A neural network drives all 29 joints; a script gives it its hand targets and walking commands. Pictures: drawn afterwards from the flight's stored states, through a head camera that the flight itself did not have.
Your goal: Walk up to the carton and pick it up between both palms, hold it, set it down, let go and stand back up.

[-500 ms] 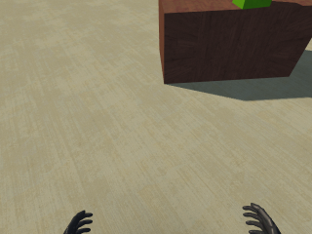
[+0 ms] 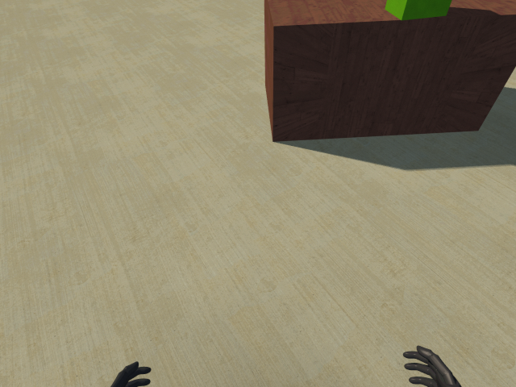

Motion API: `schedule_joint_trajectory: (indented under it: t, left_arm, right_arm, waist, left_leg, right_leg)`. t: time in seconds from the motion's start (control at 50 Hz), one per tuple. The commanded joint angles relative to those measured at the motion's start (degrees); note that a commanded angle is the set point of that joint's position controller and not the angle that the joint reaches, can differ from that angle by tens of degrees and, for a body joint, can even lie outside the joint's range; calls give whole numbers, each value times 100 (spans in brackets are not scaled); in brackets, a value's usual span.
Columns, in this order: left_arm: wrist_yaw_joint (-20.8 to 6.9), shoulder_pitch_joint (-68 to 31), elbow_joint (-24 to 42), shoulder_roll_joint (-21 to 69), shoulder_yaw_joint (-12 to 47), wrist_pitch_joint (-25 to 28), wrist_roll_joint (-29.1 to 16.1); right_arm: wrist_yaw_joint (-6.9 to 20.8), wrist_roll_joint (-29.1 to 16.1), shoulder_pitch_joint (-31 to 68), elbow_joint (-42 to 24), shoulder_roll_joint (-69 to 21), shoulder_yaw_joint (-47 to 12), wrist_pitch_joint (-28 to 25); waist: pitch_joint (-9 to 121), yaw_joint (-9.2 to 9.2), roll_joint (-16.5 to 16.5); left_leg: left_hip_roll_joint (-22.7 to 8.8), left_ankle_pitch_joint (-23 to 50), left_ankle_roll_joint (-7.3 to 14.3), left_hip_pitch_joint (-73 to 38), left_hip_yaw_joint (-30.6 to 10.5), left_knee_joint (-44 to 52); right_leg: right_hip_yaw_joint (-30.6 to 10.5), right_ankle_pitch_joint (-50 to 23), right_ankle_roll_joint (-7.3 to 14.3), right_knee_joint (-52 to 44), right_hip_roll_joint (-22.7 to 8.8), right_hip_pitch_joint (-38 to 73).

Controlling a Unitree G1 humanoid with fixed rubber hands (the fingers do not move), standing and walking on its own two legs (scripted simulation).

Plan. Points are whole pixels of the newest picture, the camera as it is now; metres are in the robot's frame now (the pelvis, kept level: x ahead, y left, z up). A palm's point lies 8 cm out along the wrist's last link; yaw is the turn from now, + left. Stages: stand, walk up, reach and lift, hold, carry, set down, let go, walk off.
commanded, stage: stand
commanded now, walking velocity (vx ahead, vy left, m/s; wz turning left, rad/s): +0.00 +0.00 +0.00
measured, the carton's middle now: out of the picture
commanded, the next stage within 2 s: walk up in 0.68 s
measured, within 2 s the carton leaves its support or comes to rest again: neither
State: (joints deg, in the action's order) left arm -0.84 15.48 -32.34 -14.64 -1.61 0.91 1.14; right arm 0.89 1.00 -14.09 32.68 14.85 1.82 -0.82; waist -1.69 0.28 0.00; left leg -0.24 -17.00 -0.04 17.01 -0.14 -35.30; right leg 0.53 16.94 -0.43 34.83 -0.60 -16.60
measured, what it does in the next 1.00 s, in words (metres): lifts its right foot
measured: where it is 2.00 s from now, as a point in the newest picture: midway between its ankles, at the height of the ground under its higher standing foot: (330, 350)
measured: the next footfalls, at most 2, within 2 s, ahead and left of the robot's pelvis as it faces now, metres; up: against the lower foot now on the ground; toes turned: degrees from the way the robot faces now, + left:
right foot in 1.22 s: +0.17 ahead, -0.26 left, +0.00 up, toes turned -6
left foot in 1.58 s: +0.35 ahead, -0.04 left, +0.00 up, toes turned +3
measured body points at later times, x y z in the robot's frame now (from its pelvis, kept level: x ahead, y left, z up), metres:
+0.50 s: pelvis +0.00 +0.00 +0.00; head +0.00 +0.00 +0.45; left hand +0.14 +0.26 -0.09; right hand +0.15 -0.26 -0.09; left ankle +0.02 +0.12 -0.73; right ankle +0.02 -0.12 -0.73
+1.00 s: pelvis +0.01 -0.02 +0.01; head +0.01 -0.01 +0.46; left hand +0.16 +0.25 -0.08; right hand +0.10 -0.31 -0.08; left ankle +0.02 +0.12 -0.72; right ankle +0.04 -0.15 -0.67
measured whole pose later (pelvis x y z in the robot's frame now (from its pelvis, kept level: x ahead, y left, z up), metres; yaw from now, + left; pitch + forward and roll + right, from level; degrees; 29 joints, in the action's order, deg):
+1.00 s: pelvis +0.01 -0.02 +0.01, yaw -3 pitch +0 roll +1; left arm -5.0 17.0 -32.2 -18.0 -3.8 -1.4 3.5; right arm -1.6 4.4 -19.7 38.3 16.4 3.0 -3.5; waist 0.9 -0.4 2.3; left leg -2.4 -23.5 2.8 14.4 2.1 -32.0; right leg -0.9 24.0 -0.5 57.1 -2.1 -29.7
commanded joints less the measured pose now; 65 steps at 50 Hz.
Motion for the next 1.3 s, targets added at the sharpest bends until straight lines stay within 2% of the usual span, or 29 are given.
schedule_joint_trajectory:
  t: [0.0,0.84,0.86,0.88,0.9,0.92,0.94,0.96,1.0,1.02,1.08,1.12,1.14,1.16,1.18,1.2,1.22,1.24,1.26,1.28]
  left_arm:
    - [22,-98,449,-655,-192,100,-4]
    - [37,34,286,-744,-133,60,-19]
    - [-208,-26,384,-1064,-366,-9,293]
    - [-322,-372,606,-778,-299,-51,302]
    - [-392,-750,784,-601,-242,-72,306]
    - [-432,-918,843,-730,-286,-97,272]
    - [-460,-706,792,-829,-338,-111,252]
    - [-484,-473,722,-827,-359,-113,236]
    - [-592,-380,608,-715,-391,-89,234]
    - [-653,-385,583,-640,-391,-87,208]
    - [-734,-297,507,-567,-416,-92,119]
    - [-684,42,365,-614,-457,-49,93]
    - [-631,359,281,-663,-497,-22,77]
    - [-558,839,147,-768,-571,16,59]
    - [-446,1630,-115,-1051,-705,78,30]
    - [-329,2352,-229,-1600,-751,170,77]
    - [-230,1932,42,-1942,-600,222,91]
    - [-149,1080,98,-2119,-634,205,6]
    - [-90,637,58,-1929,-561,198,-10]
    - [-68,416,29,-1597,-478,192,41]
  right_arm:
    - [-21,-9,140,-457,647,184,-110]
    - [-52,-26,-11,-320,742,131,-73]
    - [-60,311,-952,-177,1115,453,-149]
    - [-109,382,-1207,-26,1479,576,-201]
    - [-200,402,-1310,154,1650,662,-229]
    - [-298,390,-1178,274,1559,616,-280]
    - [-359,376,-922,318,1418,536,-353]
    - [-381,373,-678,368,1333,471,-408]
    - [-347,319,-368,479,1289,446,-514]
    - [-314,306,-302,556,1339,462,-544]
    - [-237,308,-92,644,1488,529,-515]
    - [-200,352,-88,602,1512,568,-441]
    - [-187,373,-51,563,1524,570,-384]
    - [-174,378,-48,518,1425,515,-306]
    - [-146,398,-258,471,1014,350,-223]
    - [-103,362,-328,177,335,97,-199]
    - [-113,210,2,-311,371,122,-226]
    - [-144,150,290,-549,821,215,-207]
    - [-148,126,230,-453,957,226,-174]
    - [-124,80,-61,-270,1071,282,-151]
  waist:
    - [245,-8,-57]
    - [215,-13,-30]
    - [815,-174,204]
    - [154,-383,-403]
    - [-289,-671,-805]
    - [-541,-660,-482]
    - [-478,-447,-321]
    - [-274,-300,-389]
    - [-127,-173,-625]
    - [-147,-133,-800]
    - [-328,32,-1090]
    - [-276,148,-1046]
    - [-228,284,-940]
    - [-181,514,-513]
    - [35,853,467]
    - [338,1239,2084]
    - [252,1081,2078]
    - [-236,726,1429]
    - [-677,447,1095]
    - [-769,224,794]
  left_leg:
    - [-450,275,183,45,-532,683]
    - [-448,349,189,7,-555,758]
    - [-894,-2826,697,-821,-1380,952]
    - [-1690,-3624,1227,-1422,-2673,1700]
    - [-2516,-3897,1761,-1773,-3896,2332]
    - [-2625,-3760,1810,-1556,-3943,2448]
    - [-2460,-3452,1618,-1476,-3481,2383]
    - [-2271,-3088,1442,-1348,-2886,2318]
    - [-1764,-2318,1171,-816,-1678,2418]
    - [-1564,-2175,1091,-490,-1204,2478]
    - [-1365,-2198,1026,435,-362,2397]
    - [-1396,-2377,1028,863,-136,2099]
    - [-1436,-2655,1034,1097,-85,1789]
    - [-1301,-2954,972,1519,113,1047]
    - [-807,-2867,810,1913,481,-672]
    - [-164,-2485,483,2661,623,-3280]
    - [53,-1947,285,3337,-421,-4047]
    - [-199,-1368,240,3548,-759,-4343]
    - [-513,-946,158,3623,-612,-4333]
    - [-702,-461,72,3282,-458,-3949]
  right_leg:
    - [-495,-304,213,-592,-415,40]
    - [-487,-358,199,-667,-436,90]
    - [-387,2574,328,318,-248,-607]
    - [94,2115,187,1270,-16,-2162]
    - [-261,1607,102,2259,-246,-3382]
    - [-775,1084,64,2632,-585,-3792]
    - [-886,688,9,2719,-671,-3783]
    - [-874,582,-42,2582,-748,-3484]
    - [-533,195,-138,2272,-653,-2634]
    - [-398,38,-154,2080,-607,-2236]
    - [-19,-180,-76,1340,-610,-1054]
    - [391,66,19,989,-491,-78]
    - [597,161,84,852,-394,451]
    - [748,205,150,614,-252,1168]
    - [806,690,209,501,26,1951]
    - [-982,2124,528,-366,-894,2217]
    - [-3590,4079,948,-2168,-1888,1591]
    - [-4615,5012,1488,-3006,-2439,873]
    - [-4263,4882,1599,-2897,-2426,489]
    - [-3312,3949,1514,-2522,-2062,241]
